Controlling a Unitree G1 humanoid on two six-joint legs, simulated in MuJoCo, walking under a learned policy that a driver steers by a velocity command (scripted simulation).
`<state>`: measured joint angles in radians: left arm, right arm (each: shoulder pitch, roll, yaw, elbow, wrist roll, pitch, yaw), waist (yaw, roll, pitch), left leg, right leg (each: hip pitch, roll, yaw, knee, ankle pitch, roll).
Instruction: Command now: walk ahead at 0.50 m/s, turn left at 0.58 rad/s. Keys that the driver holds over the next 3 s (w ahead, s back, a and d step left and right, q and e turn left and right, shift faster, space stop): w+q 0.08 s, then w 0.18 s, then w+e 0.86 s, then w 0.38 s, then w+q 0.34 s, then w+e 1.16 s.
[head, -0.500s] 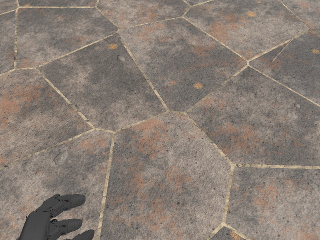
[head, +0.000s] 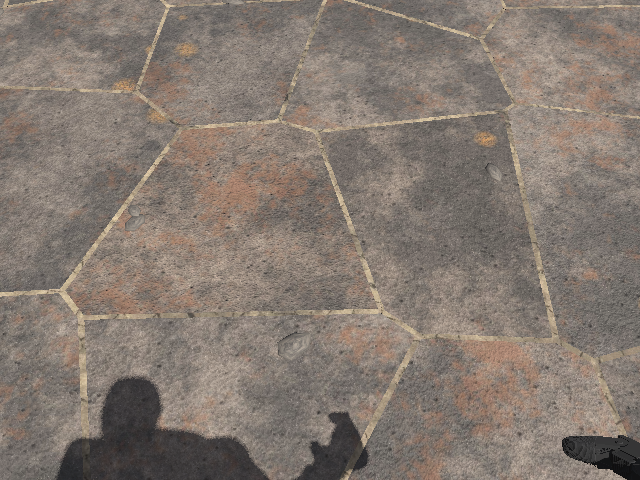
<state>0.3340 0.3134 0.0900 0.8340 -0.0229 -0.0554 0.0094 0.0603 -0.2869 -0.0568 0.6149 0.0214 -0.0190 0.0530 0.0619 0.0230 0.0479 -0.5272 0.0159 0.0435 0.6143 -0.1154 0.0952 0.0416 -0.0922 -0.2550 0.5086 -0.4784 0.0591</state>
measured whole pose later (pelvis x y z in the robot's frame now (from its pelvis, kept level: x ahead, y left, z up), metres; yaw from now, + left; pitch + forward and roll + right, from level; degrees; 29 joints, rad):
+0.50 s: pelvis +0.29 +0.00 +0.01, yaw +4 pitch +3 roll +1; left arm 0.09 0.27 0.03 0.70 -0.02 -0.09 -0.06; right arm 0.35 -0.31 -0.06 0.79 0.01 -0.05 0.00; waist -0.06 -0.03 0.01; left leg 0.07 -0.07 -0.01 0.28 -0.40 0.05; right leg -0.56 -0.02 -0.01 0.53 -0.02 -0.05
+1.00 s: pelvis +0.59 -0.01 +0.01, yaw -13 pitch +3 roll -1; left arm 0.39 0.30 0.07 0.76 -0.03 -0.03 0.02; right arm 0.04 -0.28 -0.03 0.65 0.00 -0.12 0.02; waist 0.09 0.03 0.01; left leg -0.47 -0.01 -0.08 0.45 -0.02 -0.02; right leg -0.07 0.12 0.23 0.46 -0.41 -0.06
